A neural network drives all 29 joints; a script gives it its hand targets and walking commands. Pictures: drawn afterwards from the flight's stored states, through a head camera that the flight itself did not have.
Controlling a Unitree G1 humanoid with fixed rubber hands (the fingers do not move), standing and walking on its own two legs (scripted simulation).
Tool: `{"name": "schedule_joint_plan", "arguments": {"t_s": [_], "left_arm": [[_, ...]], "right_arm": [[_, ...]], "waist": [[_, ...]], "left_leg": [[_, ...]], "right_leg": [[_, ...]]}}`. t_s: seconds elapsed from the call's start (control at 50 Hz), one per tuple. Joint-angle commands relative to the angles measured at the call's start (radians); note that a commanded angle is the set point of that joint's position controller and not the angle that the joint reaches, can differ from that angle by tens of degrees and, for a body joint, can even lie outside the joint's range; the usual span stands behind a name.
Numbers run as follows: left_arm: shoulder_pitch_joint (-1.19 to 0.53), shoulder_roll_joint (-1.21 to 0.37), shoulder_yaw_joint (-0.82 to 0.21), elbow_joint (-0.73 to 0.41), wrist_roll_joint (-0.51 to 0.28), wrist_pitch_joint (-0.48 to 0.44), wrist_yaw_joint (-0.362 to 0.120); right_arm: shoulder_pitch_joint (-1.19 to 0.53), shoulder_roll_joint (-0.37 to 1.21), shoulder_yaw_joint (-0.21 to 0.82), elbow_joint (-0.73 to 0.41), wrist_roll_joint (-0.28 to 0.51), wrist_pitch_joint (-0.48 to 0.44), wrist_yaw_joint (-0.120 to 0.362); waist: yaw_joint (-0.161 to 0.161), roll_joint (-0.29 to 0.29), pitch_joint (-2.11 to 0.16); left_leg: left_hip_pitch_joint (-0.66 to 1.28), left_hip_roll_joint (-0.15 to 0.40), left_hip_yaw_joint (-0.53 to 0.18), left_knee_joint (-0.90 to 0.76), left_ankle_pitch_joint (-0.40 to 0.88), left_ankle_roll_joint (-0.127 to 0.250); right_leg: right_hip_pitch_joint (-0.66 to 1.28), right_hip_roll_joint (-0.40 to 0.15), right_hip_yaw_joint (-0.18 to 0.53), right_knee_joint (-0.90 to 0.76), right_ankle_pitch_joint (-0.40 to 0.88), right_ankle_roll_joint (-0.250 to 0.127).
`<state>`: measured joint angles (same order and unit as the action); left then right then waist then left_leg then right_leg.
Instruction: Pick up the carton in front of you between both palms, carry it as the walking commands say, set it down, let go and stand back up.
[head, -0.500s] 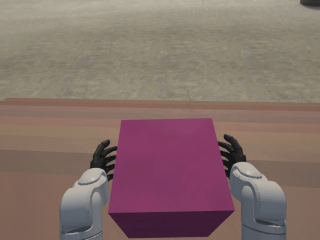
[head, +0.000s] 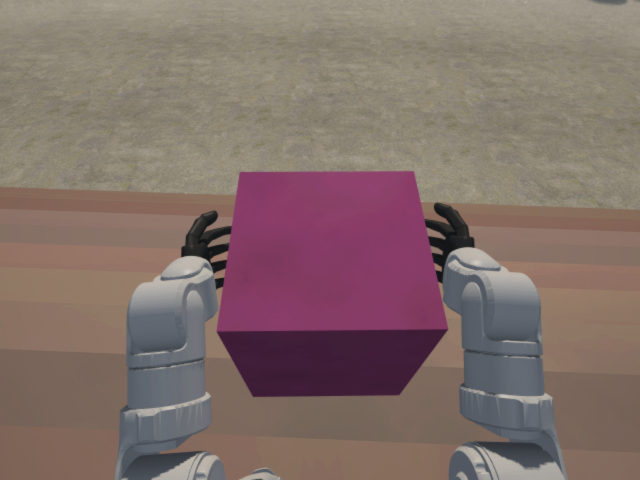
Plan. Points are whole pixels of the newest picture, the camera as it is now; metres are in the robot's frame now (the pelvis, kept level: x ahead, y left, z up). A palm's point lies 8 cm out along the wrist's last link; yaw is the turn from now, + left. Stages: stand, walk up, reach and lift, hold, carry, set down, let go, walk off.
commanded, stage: carry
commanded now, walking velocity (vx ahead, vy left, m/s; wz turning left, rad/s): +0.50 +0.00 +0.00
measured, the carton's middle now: (326, 293) +0.34 -0.01 +0.05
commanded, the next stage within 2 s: none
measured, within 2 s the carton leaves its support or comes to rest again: neither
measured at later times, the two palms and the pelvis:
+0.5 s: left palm (207, 136) +0.61 +0.18 +0.11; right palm (382, 122) +0.65 -0.12 +0.11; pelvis +0.29 -0.01 +0.00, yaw +1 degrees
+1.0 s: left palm (251, 131) +0.97 +0.15 -0.10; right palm (362, 132) +0.95 -0.15 -0.10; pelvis +0.63 +0.04 -0.19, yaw +0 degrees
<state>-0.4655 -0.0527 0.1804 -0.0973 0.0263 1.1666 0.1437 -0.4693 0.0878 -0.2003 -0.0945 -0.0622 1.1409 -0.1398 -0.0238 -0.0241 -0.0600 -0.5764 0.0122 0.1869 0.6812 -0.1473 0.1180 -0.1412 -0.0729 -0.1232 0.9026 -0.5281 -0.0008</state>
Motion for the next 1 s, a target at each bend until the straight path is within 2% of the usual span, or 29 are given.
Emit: {"name": "schedule_joint_plan", "arguments": {"t_s": [0.0,0.04,0.26,0.28,0.32,0.36,0.38,0.4,0.42,0.44,0.48,0.54,0.56,0.6,0.62,0.66,0.7,0.72,0.74,0.76,0.78,0.8,0.82,0.86,0.9,0.92,0.94,0.96,0.98], "left_arm": [[-0.624,-0.774,-0.567,-0.046,-0.227,-0.026,-0.046],[-0.68,-0.857,-0.558,-0.036,-0.221,-0.05,-0.05],[-0.679,-0.936,-0.645,-0.038,-0.22,-0.124,-0.085],[-0.689,-0.93,-0.648,-0.052,-0.226,-0.121,-0.088],[-0.672,-0.91,-0.654,-0.068,-0.245,-0.107,-0.094],[-0.625,-0.884,-0.639,-0.044,-0.252,-0.085,-0.1],[-0.595,-0.861,-0.624,-0.03,-0.255,-0.075,-0.104],[-0.604,-0.835,-0.615,-0.003,-0.257,-0.068,-0.102],[-0.623,-0.851,-0.629,-0.004,-0.285,-0.056,-0.105],[-0.673,-0.872,-0.647,-0.018,-0.316,-0.051,-0.111],[-0.766,-0.933,-0.691,-0.055,-0.379,-0.055,-0.127],[-0.862,-0.986,-0.715,-0.066,-0.425,-0.076,-0.137],[-0.847,-0.991,-0.711,-0.058,-0.432,-0.084,-0.136],[-0.802,-0.972,-0.689,-0.033,-0.414,-0.088,-0.131],[-0.765,-0.96,-0.674,-0.013,-0.397,-0.087,-0.127],[-0.689,-0.933,-0.641,0.04,-0.358,-0.081,-0.122],[-0.633,-0.915,-0.607,0.098,-0.316,-0.074,-0.119],[-0.607,-0.904,-0.586,0.119,-0.294,-0.073,-0.115],[-0.61,-0.89,-0.563,0.118,-0.266,-0.075,-0.105],[-0.64,-0.857,-0.527,0.11,-0.229,-0.069,-0.092],[-0.644,-0.8,-0.475,0.129,-0.184,-0.053,-0.072],[-0.593,-0.753,-0.415,0.158,-0.132,-0.037,-0.05],[-0.581,-0.692,-0.374,0.144,-0.092,-0.038,-0.029],[-0.571,-0.699,-0.366,0.157,-0.081,-0.045,-0.01],[-0.584,-0.753,-0.374,0.102,-0.077,-0.077,-0.018],[-0.636,-0.787,-0.399,0.077,-0.093,-0.095,-0.027],[-0.665,-0.822,-0.44,0.045,-0.121,-0.114,-0.037],[-0.69,-0.849,-0.473,0.025,-0.143,-0.131,-0.048],[-0.681,-0.872,-0.49,0.024,-0.157,-0.146,-0.057]], "right_arm": [[-0.566,0.718,0.58,-0.008,0.283,-0.007,0.07],[-0.678,0.834,0.622,-0.032,0.34,-0.036,0.093],[-0.667,0.916,0.662,0.008,0.343,-0.095,0.137],[-0.658,0.908,0.663,0.0,0.337,-0.092,0.132],[-0.621,0.878,0.651,-0.007,0.312,-0.077,0.123],[-0.605,0.822,0.634,-0.009,0.282,-0.056,0.108],[-0.608,0.793,0.622,-0.016,0.266,-0.043,0.1],[-0.57,0.794,0.601,-0.008,0.239,-0.024,0.094],[-0.553,0.756,0.563,0.006,0.204,-0.014,0.085],[-0.562,0.737,0.53,0.007,0.184,-0.008,0.077],[-0.562,0.751,0.5,0.022,0.161,-0.009,0.07],[-0.596,0.776,0.5,0.025,0.146,-0.028,0.069],[-0.589,0.787,0.51,0.022,0.153,-0.032,0.069],[-0.585,0.791,0.52,0.029,0.152,-0.037,0.07],[-0.568,0.788,0.527,0.034,0.148,-0.035,0.069],[-0.537,0.762,0.53,0.052,0.153,-0.03,0.069],[-0.537,0.75,0.538,0.062,0.157,-0.021,0.071],[-0.54,0.738,0.538,0.067,0.168,-0.017,0.074],[-0.561,0.749,0.546,0.056,0.189,-0.018,0.082],[-0.587,0.751,0.551,0.065,0.215,-0.018,0.087],[-0.592,0.741,0.544,0.101,0.258,-0.014,0.087],[-0.665,0.722,0.57,0.126,0.293,-0.017,0.079],[-0.72,0.78,0.606,0.125,0.351,-0.028,0.081],[-0.768,0.852,0.633,0.101,0.42,-0.041,0.086],[-0.828,0.919,0.655,0.086,0.463,-0.07,0.091],[-0.825,0.967,0.664,0.084,0.469,-0.085,0.098],[-0.829,1.0,0.673,0.073,0.466,-0.099,0.103],[-0.835,1.021,0.686,0.057,0.471,-0.111,0.107],[-0.83,1.03,0.692,0.051,0.471,-0.121,0.107]], "waist": [[-0.042,0.299,-0.449],[-0.037,0.098,-0.429],[-0.024,0.185,-0.424],[-0.008,0.203,-0.453],[0.028,0.154,-0.463],[0.153,0.086,-0.446],[0.225,-0.039,-0.41],[0.138,-0.337,-0.356],[0.105,-0.29,-0.374],[0.147,-0.139,-0.355],[0.13,0.043,-0.301],[0.103,-0.032,-0.31],[0.112,-0.033,-0.314],[0.164,-0.023,-0.279],[0.149,0.019,-0.261],[0.131,-0.05,-0.224],[0.017,-0.136,-0.277],[-0.073,-0.103,-0.363],[-0.177,-0.04,-0.356],[-0.24,0.175,-0.256],[-0.202,0.266,-0.173],[-0.046,0.264,-0.267],[-0.036,0.115,-0.277],[-0.034,-0.038,-0.206],[-0.04,0.131,-0.306],[-0.036,0.148,-0.339],[-0.015,0.114,-0.353],[-0.055,-0.029,-0.32],[-0.078,-0.001,-0.335]], "left_leg": [[0.812,0.356,-0.724,-0.299,0.08,0.16],[0.704,0.305,-0.537,-0.234,0.251,0.106],[0.649,0.176,-0.162,-0.162,0.657,0.072],[0.674,0.2,-0.147,-0.081,0.712,0.07],[0.639,0.195,-0.137,0.041,0.781,0.055],[0.356,0.162,-0.062,0.312,0.834,0.006],[0.142,0.085,-0.068,0.554,0.498,-0.021],[-0.139,-0.108,-0.088,0.778,-0.297,-0.079],[-0.339,-0.082,-0.198,0.799,-0.41,-0.065],[-0.41,-0.03,-0.25,0.765,-0.42,-0.075],[-0.413,0.023,-0.283,0.583,-0.382,-0.099],[-0.169,0.011,-0.184,0.494,-0.106,-0.096],[-0.242,0.043,-0.253,0.43,0.047,-0.077],[-0.284,-0.009,-0.146,0.227,0.263,-0.074],[-0.107,-0.016,-0.127,0.028,0.467,-0.085],[0.271,-0.065,-0.046,-0.129,0.695,-0.087],[0.429,-0.041,-0.043,-0.055,0.702,-0.065],[0.584,-0.071,0.014,0.001,0.645,-0.057],[0.701,-0.029,-0.061,-0.113,0.538,-0.012],[0.721,0.005,-0.086,-0.251,0.486,0.037],[0.781,0.083,-0.205,-0.092,0.734,0.032],[0.875,0.264,-0.529,-0.031,0.858,0.132],[0.791,0.292,-0.609,-0.058,0.482,0.164],[0.564,0.233,-0.508,-0.019,0.54,0.112],[0.392,0.334,-0.618,-0.064,0.467,0.225],[0.383,0.315,-0.614,-0.001,0.453,0.21],[0.421,0.296,-0.588,0.054,0.466,0.19],[0.462,0.186,-0.514,0.18,0.222,0.138],[0.48,0.144,-0.452,0.221,0.122,0.124]], "right_leg": [[-0.578,0.097,0.147,0.569,0.025,-0.039],[-0.581,0.042,0.163,0.508,0.088,-0.056],[-0.432,0.094,0.011,-0.103,0.341,-0.047],[-0.428,0.077,0.005,0.028,0.492,-0.057],[-0.379,0.084,0.017,0.013,0.39,-0.075],[-0.039,0.133,-0.025,-0.156,0.374,-0.107],[0.139,0.092,0.071,-0.291,0.583,-0.126],[0.261,-0.103,0.459,-0.356,1.06,-0.25],[0.413,-0.194,0.615,-0.329,1.05,-0.337],[0.414,-0.226,0.647,-0.306,0.895,-0.362],[0.29,-0.223,0.637,-0.293,0.739,-0.32],[0.097,-0.185,0.448,-0.295,0.756,-0.267],[0.158,-0.144,0.426,-0.214,0.669,-0.231],[0.209,-0.042,0.336,-0.164,0.607,-0.201],[0.059,0.013,0.232,-0.141,0.428,-0.17],[-0.232,0.056,0.139,-0.139,0.199,-0.146],[-0.219,0.002,0.089,0.041,0.351,-0.11],[-0.215,-0.013,0.05,0.21,0.583,-0.074],[-0.282,-0.017,0.04,0.491,0.718,-0.037],[-0.414,0.098,0.002,0.85,0.307,-0.01],[-0.684,0.2,0.052,1.021,-0.197,-0.013],[-0.814,0.159,0.18,0.901,-0.115,-0.023],[-0.863,0.088,0.271,0.715,0.071,-0.043],[-0.761,0.054,0.195,0.422,0.154,-0.027],[-0.587,0.03,0.194,0.273,0.225,-0.016],[-0.556,0.039,0.159,0.42,0.376,-0.032],[-0.605,0.039,0.166,0.397,0.344,-0.056],[-0.698,0.018,0.208,0.147,0.612,-0.074],[-0.668,0.047,0.146,0.056,0.712,-0.079]]}}
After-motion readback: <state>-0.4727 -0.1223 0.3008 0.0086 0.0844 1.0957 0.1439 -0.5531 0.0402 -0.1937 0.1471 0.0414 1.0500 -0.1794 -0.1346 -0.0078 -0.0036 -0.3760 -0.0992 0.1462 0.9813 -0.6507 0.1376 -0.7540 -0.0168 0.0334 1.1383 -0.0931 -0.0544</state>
